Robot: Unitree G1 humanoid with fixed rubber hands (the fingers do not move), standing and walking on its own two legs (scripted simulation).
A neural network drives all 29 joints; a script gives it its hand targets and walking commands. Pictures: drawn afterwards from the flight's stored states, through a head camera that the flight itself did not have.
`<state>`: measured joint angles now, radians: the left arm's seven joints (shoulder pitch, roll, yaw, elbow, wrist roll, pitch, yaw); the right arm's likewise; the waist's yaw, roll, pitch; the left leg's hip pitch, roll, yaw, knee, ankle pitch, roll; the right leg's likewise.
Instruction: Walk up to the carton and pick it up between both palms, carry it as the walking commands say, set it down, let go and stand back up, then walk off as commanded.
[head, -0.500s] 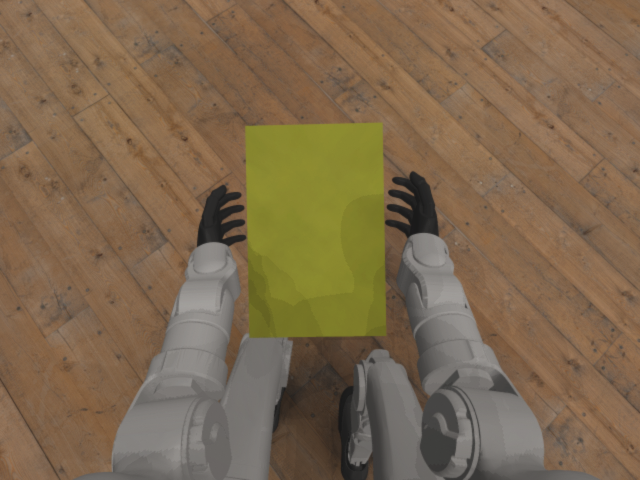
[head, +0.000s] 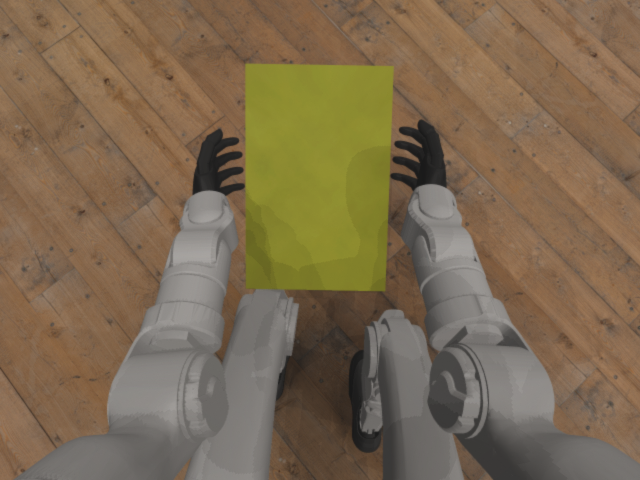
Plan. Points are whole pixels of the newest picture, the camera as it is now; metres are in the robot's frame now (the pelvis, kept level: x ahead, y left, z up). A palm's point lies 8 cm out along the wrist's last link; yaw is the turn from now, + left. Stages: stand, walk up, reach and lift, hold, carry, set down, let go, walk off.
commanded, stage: set down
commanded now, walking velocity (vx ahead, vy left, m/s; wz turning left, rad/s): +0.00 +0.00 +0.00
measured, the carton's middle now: (317, 182) +0.47 +0.07 -0.19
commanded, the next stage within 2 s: none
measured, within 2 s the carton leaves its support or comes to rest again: neither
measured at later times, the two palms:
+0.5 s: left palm (224, 200) +0.42 +0.21 -0.19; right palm (407, 190) +0.47 -0.06 -0.17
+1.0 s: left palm (229, 202) +0.44 +0.22 -0.27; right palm (392, 196) +0.49 -0.06 -0.25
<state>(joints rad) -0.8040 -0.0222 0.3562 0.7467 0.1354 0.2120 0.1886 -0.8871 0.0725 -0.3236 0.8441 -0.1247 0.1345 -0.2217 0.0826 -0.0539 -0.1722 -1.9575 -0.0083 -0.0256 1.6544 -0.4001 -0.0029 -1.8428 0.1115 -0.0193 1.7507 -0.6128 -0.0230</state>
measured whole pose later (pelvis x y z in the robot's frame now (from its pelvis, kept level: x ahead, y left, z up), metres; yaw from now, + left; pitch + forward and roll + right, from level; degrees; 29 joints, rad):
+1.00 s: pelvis -0.02 +0.00 -0.11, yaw -2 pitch +40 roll -2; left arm -1.14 0.18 0.26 0.94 0.01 0.20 0.15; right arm -1.24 -0.07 -0.24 1.02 -0.03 0.13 -0.21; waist 0.11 -0.09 0.11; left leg -2.30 0.00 -0.02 1.99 -0.40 0.00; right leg -2.19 0.15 -0.03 2.10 -0.63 0.00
